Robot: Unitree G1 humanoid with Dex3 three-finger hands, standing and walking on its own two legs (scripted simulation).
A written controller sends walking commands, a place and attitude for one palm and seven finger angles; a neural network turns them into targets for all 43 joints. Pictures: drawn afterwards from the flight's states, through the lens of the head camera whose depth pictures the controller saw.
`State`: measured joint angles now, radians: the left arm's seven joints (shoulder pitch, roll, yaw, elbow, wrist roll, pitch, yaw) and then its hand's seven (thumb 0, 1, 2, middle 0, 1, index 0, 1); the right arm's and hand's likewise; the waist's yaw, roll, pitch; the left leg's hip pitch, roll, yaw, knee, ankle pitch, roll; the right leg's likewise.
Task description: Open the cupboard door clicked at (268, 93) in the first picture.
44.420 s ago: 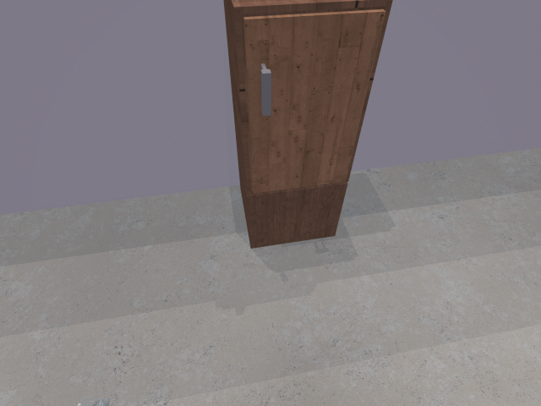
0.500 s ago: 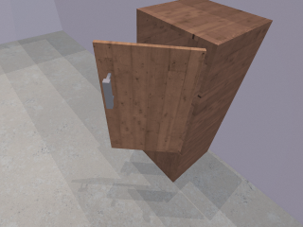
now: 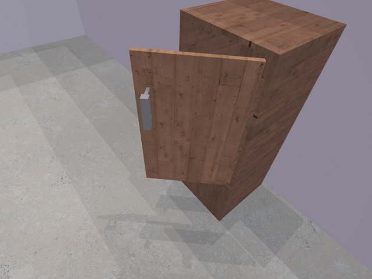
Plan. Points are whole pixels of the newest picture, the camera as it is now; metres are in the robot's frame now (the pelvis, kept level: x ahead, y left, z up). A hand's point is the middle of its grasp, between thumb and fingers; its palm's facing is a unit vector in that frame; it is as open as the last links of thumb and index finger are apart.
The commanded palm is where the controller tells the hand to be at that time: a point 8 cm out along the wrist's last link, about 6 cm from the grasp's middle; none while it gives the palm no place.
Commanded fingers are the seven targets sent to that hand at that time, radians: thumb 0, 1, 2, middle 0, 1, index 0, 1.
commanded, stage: come to a stop and stand still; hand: left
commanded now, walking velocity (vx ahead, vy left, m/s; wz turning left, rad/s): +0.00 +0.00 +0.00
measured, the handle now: (147, 108) +0.57 +0.16 +0.04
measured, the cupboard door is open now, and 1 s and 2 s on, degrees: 46 46 46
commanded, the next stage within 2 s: look again from close up in 0.02 s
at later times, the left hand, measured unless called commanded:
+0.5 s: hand out of the picture -0.02 +0.22 -0.17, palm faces +0.01 -0.97 -0.23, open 7.4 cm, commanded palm none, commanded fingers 0.00 0.90 0.90 -0.20 -0.30 -0.20 -0.30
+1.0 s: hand out of the picture -0.10 +0.19 -0.18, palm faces +0.07 -0.99 -0.15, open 7.4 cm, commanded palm none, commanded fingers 0.00 0.90 0.90 -0.20 -0.30 -0.20 -0.30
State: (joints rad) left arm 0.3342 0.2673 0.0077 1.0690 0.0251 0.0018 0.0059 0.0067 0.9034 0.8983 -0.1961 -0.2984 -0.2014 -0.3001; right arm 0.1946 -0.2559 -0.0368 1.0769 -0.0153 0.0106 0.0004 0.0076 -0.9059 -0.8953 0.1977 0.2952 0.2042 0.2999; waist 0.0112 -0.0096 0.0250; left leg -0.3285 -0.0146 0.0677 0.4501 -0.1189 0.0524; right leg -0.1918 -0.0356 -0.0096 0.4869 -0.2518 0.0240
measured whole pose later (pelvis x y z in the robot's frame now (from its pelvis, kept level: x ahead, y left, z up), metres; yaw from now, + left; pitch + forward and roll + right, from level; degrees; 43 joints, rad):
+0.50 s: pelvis -0.01 +0.01 +0.00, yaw +0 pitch -3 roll -1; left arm 0.32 0.25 0.01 1.08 0.03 0.00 0.01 0.01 0.90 0.90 -0.20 -0.30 -0.20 -0.30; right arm 0.19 -0.25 -0.04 1.11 -0.01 0.01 0.00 0.01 -0.91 -0.90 0.20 0.30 0.20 0.30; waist 0.01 -0.01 0.03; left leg -0.30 -0.03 0.07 0.40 -0.11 0.06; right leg -0.18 -0.04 0.01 0.45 -0.26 0.03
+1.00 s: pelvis -0.04 +0.02 +0.00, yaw -1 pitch -3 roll -1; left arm 0.43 0.17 0.04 1.09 0.03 0.05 0.02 0.00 0.90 0.90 -0.19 -0.30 -0.20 -0.30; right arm 0.21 -0.16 -0.06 1.07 -0.02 0.06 -0.01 0.01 -0.91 -0.90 0.20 0.29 0.20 0.30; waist 0.03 -0.04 0.00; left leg -0.48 -0.03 0.05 0.94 -0.37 -0.02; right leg -0.25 -0.05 0.03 0.46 -0.23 0.00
